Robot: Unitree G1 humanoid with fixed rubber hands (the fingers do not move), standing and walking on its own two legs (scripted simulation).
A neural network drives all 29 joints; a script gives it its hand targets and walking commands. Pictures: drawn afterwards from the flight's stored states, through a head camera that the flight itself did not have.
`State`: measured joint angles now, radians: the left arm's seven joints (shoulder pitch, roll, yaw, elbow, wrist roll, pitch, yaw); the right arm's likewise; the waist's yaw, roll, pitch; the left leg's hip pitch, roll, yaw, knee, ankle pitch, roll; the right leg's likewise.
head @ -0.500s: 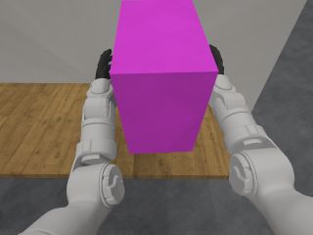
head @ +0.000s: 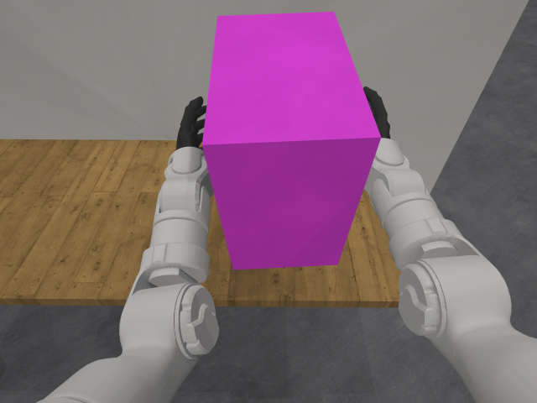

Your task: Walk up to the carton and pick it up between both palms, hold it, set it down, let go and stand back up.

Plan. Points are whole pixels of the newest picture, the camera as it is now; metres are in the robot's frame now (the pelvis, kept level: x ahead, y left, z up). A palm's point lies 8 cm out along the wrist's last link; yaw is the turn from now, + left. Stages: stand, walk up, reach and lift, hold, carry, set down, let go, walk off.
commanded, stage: set down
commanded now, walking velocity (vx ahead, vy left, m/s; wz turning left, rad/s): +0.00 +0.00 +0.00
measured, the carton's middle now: (281, 147) +0.46 -0.01 +0.15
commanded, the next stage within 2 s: none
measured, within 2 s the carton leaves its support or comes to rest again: neither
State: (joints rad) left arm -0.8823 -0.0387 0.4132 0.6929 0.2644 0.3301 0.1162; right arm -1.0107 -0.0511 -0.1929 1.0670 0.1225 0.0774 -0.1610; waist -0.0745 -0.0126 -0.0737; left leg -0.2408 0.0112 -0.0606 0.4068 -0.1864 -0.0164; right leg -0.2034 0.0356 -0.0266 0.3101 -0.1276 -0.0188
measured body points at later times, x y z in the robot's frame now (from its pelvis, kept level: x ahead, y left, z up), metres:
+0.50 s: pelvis +0.01 +0.00 +0.00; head +0.00 +0.02 +0.45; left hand +0.44 +0.12 +0.15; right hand +0.44 -0.16 +0.16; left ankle +0.02 +0.12 -0.75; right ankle +0.02 -0.11 -0.75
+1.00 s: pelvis +0.01 +0.00 +0.00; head +0.00 +0.02 +0.45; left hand +0.44 +0.11 +0.14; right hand +0.44 -0.16 +0.15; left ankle +0.02 +0.12 -0.75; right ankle +0.02 -0.11 -0.75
